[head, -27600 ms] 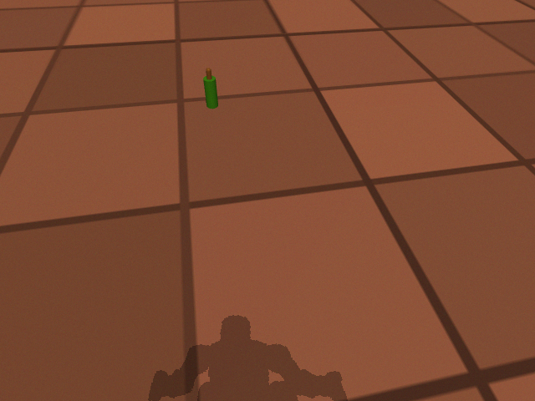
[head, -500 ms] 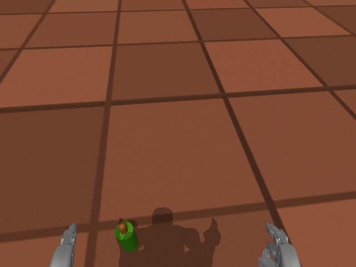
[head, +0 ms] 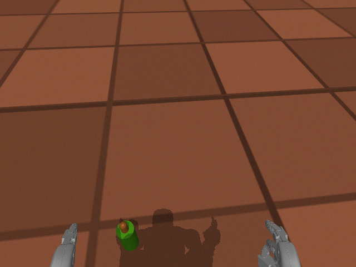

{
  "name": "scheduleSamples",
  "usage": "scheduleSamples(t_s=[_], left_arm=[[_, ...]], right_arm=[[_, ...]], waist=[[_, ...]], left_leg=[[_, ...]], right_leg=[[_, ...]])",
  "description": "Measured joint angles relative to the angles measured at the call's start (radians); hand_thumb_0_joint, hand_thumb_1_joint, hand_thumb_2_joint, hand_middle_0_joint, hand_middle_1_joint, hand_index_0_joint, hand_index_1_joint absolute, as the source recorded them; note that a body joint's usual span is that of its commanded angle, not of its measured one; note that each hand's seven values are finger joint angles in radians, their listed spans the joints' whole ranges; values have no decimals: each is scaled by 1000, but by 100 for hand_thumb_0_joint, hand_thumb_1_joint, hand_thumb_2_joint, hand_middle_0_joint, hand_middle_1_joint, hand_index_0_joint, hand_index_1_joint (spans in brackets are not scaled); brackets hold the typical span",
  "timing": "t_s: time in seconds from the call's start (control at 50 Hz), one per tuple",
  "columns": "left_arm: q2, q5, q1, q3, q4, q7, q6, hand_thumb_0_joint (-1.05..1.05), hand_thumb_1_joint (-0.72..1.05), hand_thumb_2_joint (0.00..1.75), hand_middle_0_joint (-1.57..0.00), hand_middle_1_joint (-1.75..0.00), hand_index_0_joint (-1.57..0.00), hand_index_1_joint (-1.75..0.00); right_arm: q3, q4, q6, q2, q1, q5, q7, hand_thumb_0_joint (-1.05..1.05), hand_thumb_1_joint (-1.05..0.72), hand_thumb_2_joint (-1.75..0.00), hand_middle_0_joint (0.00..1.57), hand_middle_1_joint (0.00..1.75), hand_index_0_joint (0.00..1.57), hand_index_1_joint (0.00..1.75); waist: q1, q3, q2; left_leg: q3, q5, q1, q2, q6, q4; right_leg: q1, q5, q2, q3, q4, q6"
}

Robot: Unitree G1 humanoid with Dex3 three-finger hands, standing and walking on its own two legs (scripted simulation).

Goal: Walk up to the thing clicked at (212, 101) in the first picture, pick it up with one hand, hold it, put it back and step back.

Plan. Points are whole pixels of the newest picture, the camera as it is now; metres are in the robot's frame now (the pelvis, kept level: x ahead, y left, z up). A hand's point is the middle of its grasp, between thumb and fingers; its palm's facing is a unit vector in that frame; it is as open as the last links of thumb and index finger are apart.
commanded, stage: home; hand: left
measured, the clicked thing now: (127, 234) +0.40 +0.21 -0.59
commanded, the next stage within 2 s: stand in 0.64 s
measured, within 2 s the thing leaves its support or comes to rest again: neither
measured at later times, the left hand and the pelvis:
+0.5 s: hand (89, 263) +0.17 +0.19 -0.06, palm faces +0.09 -0.96 -0.27, open 17.7 cm; pelvis +0.00 +0.01 +0.00, yaw +0 degrees
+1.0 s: hand (87, 264) +0.17 +0.19 -0.06, palm faces +0.07 -0.95 -0.29, open 14.4 cm; pelvis +0.00 +0.01 +0.00, yaw +0 degrees
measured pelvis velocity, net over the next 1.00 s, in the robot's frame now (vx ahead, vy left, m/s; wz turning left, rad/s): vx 0.00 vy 0.01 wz -0.01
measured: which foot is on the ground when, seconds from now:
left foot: down 0.00-1.00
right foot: down 0.00-1.00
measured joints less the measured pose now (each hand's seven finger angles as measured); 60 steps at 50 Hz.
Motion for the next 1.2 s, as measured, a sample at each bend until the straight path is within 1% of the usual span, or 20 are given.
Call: scheduleSamples(t_s=[0.76, 0.82, 0.9, 0.98, 1.0, 1.02, 1.04, 1.06, 1.12, 1.2], left_arm=[[4, 5, 3, -1, -15, 6, -2, -2, -58, 3, -5, -4, -5, -4], [5, 5, 3, 0, -12, 6, -5, -2, -56, 5, -7, -7, -7, -7], [4, 6, 1, -1, -8, 6, -3, -2, -44, 18, -12, -15, -12, -15], [4, 6, 2, -3, -9, 5, -1, -1, -22, 39, -16, -22, -16, -22], [9, 25, -20, -5, 33, -6, -37, -1, -16, 45, -17, -23, -16, -23], [21, 49, -59, -8, 109, -25, -84, -1, -10, 51, -17, -24, -17, -24], [34, 66, -98, -10, 191, -44, -123, -1, -3, 56, -18, -25, -18, -25], [49, 76, -133, -12, 268, -62, -155, -1, 4, 61, -18, -26, -18, -26], [85, 78, -195, -4, 451, -97, -212, -1, 26, 73, -19, -28, -19, -28], [113, 68, -216, 18, 619, -106, -244, -1, 55, 82, -20, -29, -20, -29]], right_arm=[[5, 5, -8, 8, 7, -5, 0, 1, -90, -90, 21, 30, 20, 30], [5, 5, -8, 8, 6, -5, 1, 1, -90, -90, 21, 30, 20, 30], [6, 5, -9, 8, 5, -6, 3, 1, -90, -90, 21, 30, 20, 30], [7, 6, -10, 8, 5, -6, 3, 1, -90, -90, 21, 30, 20, 30], [3, 27, -10, 6, -7, -30, 14, 1, -90, -90, 21, 30, 20, 30], [0, 66, 2, -3, -27, -57, 36, 1, -90, -90, 21, 30, 20, 30], [0, 110, 23, -15, -48, -76, 63, 1, -90, -90, 21, 30, 20, 30], [-1, 152, 45, -28, -67, -84, 88, 1, -90, -90, 21, 30, 20, 30], [-20, 240, 83, -59, -94, -78, 143, 1, -90, -90, 21, 30, 20, 30], [-53, 308, 96, -92, -83, -70, 173, 1, -90, -90, 21, 30, 20, 30]], waist=[[4, 1, -3], [3, 0, -2], [4, 1, 0], [3, 1, 1], [5, 20, -2], [12, 42, -10], [20, 57, -18], [25, 69, -25], [33, 96, -42], [33, 114, -49]], left_leg=[[9, -9, 5, -4, 16, 7], [10, -9, 4, -4, 17, 8], [11, -9, 4, -4, 17, 7], [11, -8, 5, -4, 16, 6], [13, -5, 23, -8, 18, -1], [17, 2, 47, -14, 21, -14], [22, 10, 68, -19, 24, -29], [25, 18, 86, -24, 25, -44], [33, 40, 134, -36, 28, -89], [36, 65, 189, -43, 31, -148]], right_leg=[[12, 7, -3, 10, -16, 16], [12, 7, -4, 10, -15, 17], [11, 7, -4, 11, -14, 17], [11, 7, -4, 12, -14, 17], [27, 7, -7, 13, -16, 16], [47, 8, -13, 16, -19, 15], [63, 11, -19, 20, -25, 13], [77, 15, -23, 22, -33, 13], [116, 27, -36, 28, -59, 15], [169, 51, -42, 29, -115, 21]])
